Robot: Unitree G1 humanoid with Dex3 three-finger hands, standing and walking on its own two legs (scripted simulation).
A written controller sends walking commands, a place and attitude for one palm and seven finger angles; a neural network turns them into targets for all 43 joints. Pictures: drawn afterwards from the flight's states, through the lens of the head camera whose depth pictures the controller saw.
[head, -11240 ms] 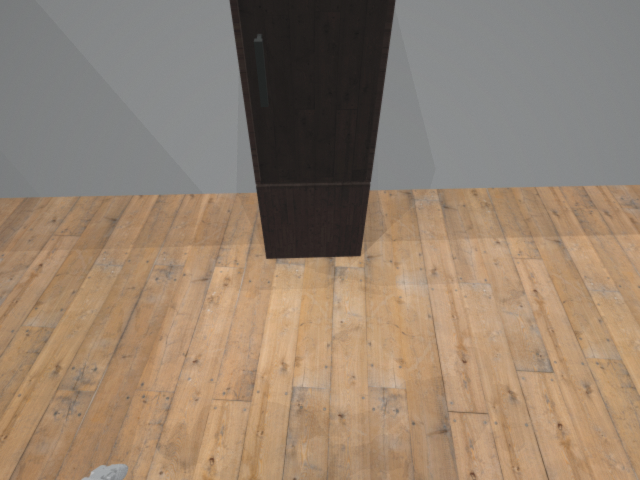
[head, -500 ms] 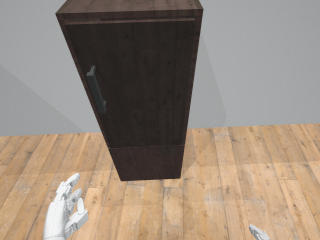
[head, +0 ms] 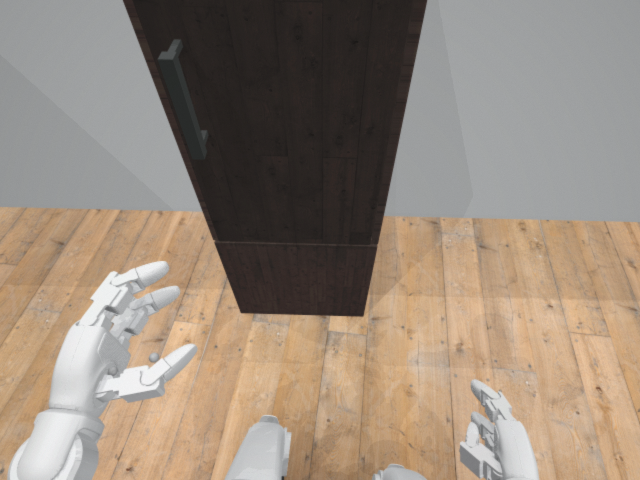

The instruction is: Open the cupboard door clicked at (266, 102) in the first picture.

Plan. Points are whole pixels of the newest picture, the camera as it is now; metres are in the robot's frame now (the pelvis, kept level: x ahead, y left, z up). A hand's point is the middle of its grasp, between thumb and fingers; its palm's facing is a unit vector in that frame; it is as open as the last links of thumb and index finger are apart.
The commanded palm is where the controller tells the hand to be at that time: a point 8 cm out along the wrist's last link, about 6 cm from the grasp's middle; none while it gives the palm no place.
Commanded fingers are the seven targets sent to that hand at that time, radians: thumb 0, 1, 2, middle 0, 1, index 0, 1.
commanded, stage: raise the hand with hooked fingers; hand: left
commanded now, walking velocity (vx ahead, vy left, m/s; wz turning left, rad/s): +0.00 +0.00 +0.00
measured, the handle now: (188, 103) +0.59 +0.26 +0.13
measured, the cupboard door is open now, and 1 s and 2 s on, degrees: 0 0 0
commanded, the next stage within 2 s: move the hooked fingers beside the handle in 1.40 s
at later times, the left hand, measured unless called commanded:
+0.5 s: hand (102, 294) +0.27 +0.26 +0.11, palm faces +0.08 -1.00 -0.05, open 13.1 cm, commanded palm +0.25 +0.32 +0.12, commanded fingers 0.00 -0.50 0.30 -0.30 -1.20 -0.30 -1.20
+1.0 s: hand (52, 241) +0.31 +0.31 +0.15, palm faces +0.08 -1.00 -0.03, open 13.9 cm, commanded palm +0.28 +0.35 +0.15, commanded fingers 0.00 -0.50 0.30 -0.30 -1.20 -0.30 -1.20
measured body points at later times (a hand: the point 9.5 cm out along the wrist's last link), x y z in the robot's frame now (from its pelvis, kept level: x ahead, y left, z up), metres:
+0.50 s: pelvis +0.02 +0.03 +0.04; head +0.06 +0.03 +0.49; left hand +0.26 +0.32 +0.12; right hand +0.18 -0.23 -0.04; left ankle +0.09 +0.16 -0.65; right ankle -0.02 -0.10 -0.65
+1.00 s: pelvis +0.01 +0.03 +0.06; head +0.04 +0.04 +0.50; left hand +0.30 +0.36 +0.16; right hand +0.17 -0.22 -0.02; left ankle +0.09 +0.16 -0.65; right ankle -0.02 -0.10 -0.65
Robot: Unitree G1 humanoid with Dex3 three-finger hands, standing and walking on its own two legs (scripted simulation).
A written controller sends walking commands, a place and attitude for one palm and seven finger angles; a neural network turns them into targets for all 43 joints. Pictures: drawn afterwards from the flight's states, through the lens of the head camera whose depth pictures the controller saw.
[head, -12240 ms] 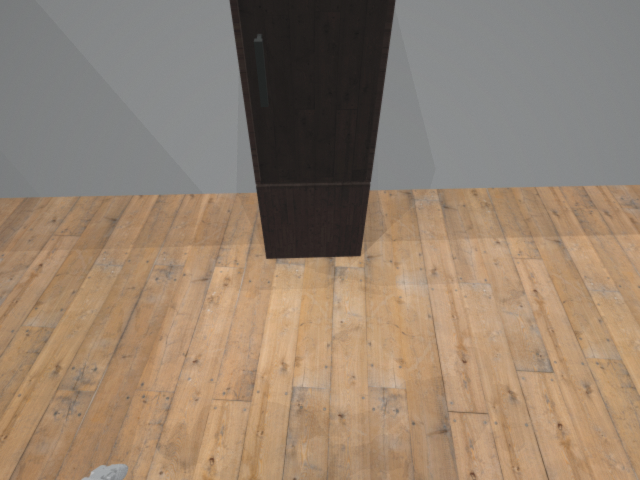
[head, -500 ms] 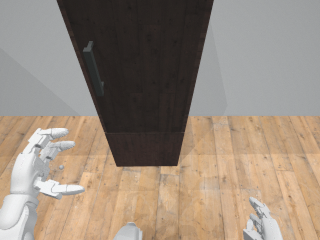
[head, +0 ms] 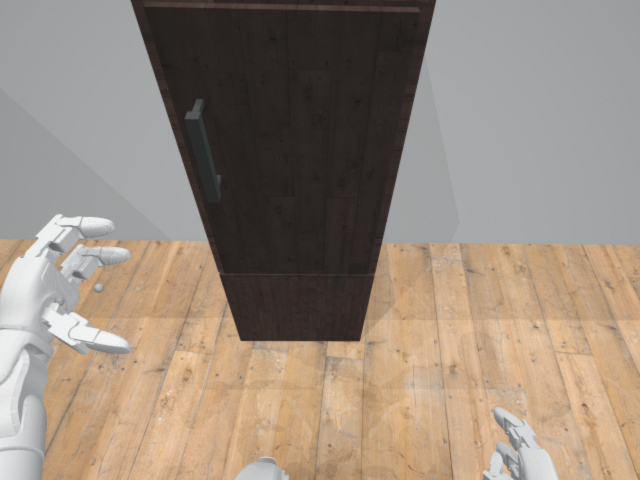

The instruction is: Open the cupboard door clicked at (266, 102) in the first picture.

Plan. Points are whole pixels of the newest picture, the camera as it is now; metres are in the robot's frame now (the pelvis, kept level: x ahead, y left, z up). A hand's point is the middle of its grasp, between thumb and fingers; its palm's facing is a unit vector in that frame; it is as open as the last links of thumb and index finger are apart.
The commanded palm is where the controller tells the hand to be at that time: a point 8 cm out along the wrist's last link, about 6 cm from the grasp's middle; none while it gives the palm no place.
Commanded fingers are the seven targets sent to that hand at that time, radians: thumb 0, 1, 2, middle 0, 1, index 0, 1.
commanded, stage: raise the hand with hooked fingers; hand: left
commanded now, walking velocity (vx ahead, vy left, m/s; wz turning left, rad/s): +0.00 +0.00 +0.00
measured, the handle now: (207, 153) +0.57 +0.24 +0.07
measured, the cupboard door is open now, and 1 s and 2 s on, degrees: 0 0 0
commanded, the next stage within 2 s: move the hooked fingers beside the handle in 0.40 s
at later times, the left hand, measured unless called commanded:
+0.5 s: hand (116, 292) +0.29 +0.26 +0.09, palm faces +0.09 -1.00 -0.03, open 13.9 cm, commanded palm +0.26 +0.31 +0.09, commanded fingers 0.00 -0.50 0.30 -0.30 -1.20 -0.30 -1.20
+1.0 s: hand (132, 246) +0.36 +0.27 +0.09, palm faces +0.09 -1.00 -0.01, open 13.9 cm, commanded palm +0.34 +0.32 +0.09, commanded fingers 0.00 -0.50 0.30 -0.30 -1.20 -0.30 -1.20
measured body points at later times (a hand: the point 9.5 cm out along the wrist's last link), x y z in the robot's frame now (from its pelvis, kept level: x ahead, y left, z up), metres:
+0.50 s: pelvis +0.00 -0.01 +0.00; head +0.03 -0.01 +0.45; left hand +0.28 +0.31 +0.10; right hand +0.16 -0.26 -0.08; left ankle +0.08 +0.12 -0.70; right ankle -0.03 -0.13 -0.70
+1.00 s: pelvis +0.01 -0.01 -0.01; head +0.05 -0.01 +0.44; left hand +0.35 +0.32 +0.09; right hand +0.13 -0.27 -0.10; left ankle +0.08 +0.12 -0.70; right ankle -0.03 -0.13 -0.70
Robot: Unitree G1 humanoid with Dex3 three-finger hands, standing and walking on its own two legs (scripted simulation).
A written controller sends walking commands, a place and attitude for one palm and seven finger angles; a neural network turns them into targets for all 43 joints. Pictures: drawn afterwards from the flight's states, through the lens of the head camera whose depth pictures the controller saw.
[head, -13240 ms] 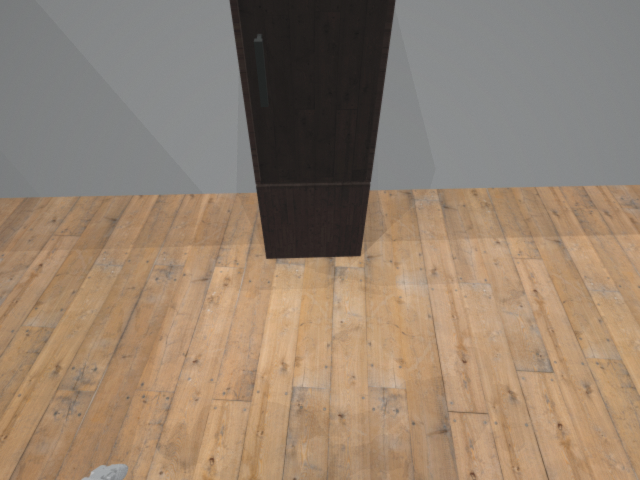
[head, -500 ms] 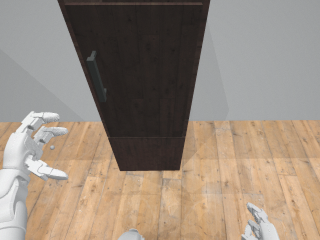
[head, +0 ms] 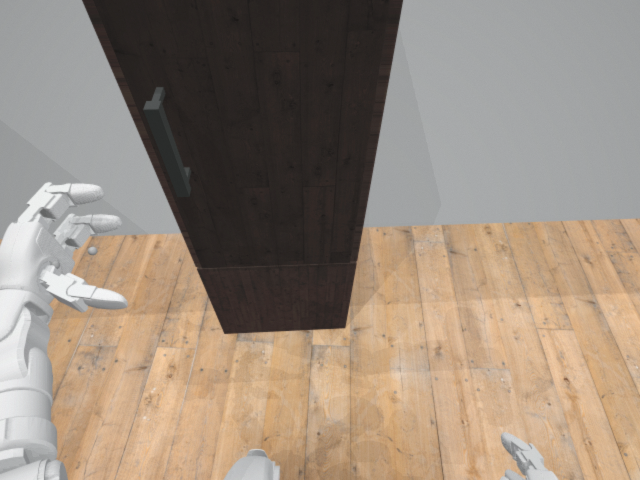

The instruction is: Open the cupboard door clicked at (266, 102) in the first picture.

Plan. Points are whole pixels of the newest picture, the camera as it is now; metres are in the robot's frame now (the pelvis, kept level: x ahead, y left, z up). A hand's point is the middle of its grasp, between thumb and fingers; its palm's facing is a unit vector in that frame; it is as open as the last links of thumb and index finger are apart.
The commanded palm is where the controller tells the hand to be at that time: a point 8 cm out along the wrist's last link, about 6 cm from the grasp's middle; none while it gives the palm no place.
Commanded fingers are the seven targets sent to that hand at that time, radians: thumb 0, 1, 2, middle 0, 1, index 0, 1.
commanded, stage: move the hooked fingers beside the handle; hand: left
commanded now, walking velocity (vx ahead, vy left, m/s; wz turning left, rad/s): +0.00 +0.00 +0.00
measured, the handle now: (172, 145) +0.56 +0.26 +0.08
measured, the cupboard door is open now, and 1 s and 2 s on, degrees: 0 0 0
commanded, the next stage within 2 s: slide the fingers in behind the handle in 1.90 s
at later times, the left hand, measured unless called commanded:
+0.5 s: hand (112, 208) +0.42 +0.29 +0.09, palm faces +0.10 -0.99 +0.01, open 14.0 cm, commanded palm +0.40 +0.34 +0.09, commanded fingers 0.00 -0.50 0.30 -0.30 -1.20 -0.30 -1.20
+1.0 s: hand (125, 173) +0.49 +0.30 +0.09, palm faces +0.11 -0.99 +0.01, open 14.0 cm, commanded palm +0.47 +0.34 +0.08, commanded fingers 0.00 -0.50 0.30 -0.30 -1.20 -0.30 -1.20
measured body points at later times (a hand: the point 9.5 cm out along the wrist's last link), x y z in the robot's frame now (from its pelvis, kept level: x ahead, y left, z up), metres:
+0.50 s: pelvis -0.01 +0.01 -0.01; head +0.07 +0.03 +0.43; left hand +0.41 +0.35 +0.09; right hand +0.07 -0.26 -0.11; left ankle +0.07 +0.14 -0.70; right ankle -0.03 -0.12 -0.70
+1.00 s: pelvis +0.00 +0.01 -0.02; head +0.12 +0.04 +0.41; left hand +0.48 +0.36 +0.09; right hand +0.00 -0.27 -0.12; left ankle +0.07 +0.14 -0.70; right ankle -0.03 -0.12 -0.70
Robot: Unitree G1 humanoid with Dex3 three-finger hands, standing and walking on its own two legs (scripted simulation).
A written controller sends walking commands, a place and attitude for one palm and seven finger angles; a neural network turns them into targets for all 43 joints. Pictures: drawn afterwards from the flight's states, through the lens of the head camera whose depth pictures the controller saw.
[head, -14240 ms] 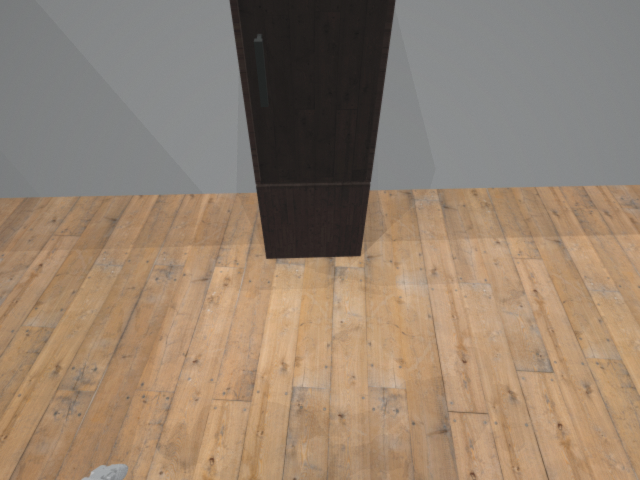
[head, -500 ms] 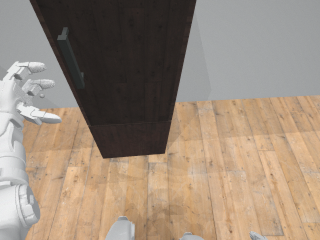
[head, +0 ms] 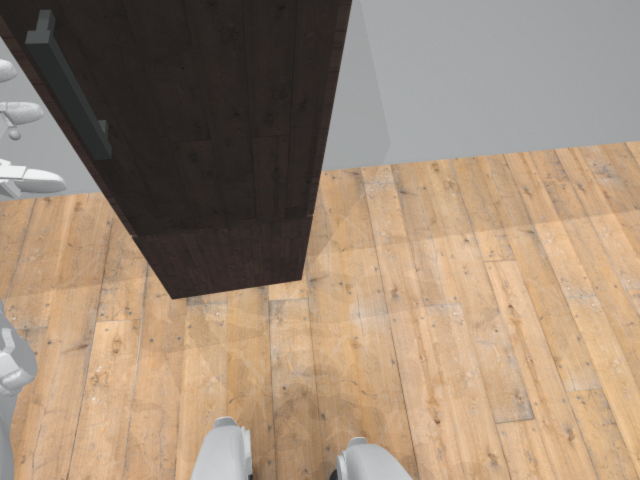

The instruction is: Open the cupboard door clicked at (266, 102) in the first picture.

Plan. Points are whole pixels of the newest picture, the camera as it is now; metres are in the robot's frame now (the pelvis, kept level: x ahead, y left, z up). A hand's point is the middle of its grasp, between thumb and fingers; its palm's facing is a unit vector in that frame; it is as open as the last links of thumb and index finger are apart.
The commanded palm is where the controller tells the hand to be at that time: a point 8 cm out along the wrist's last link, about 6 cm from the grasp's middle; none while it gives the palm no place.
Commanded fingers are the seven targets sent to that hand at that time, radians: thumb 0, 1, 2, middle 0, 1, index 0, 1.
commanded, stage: move the hooked fingers beside the handle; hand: left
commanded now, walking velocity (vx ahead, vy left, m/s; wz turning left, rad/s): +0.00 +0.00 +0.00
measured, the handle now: (77, 93) +0.55 +0.27 +0.10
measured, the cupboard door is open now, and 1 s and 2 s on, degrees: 0 0 0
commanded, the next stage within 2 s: slide the fingers in behind the handle in 0.90 s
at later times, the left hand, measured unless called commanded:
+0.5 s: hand (24, 127) +0.49 +0.31 +0.11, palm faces +0.16 -0.99 +0.00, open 14.0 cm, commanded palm +0.47 +0.34 +0.10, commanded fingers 0.00 -0.50 0.30 -0.30 -1.20 -0.30 -1.20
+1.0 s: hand (25, 129) +0.50 +0.31 +0.10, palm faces +0.16 -0.99 +0.00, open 14.0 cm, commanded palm +0.48 +0.34 +0.10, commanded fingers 0.00 -0.50 0.30 -0.30 -1.20 -0.30 -1.20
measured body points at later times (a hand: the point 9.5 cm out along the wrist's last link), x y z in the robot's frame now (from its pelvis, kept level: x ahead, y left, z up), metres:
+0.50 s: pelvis +0.01 +0.00 +0.00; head +0.13 +0.04 +0.43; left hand +0.48 +0.36 +0.11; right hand +0.02 -0.27 -0.10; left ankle +0.06 +0.12 -0.67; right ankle -0.02 -0.14 -0.67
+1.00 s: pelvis +0.01 +0.00 +0.00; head +0.14 +0.03 +0.43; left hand +0.48 +0.36 +0.10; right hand +0.02 -0.28 -0.10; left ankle +0.07 +0.12 -0.67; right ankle -0.02 -0.14 -0.67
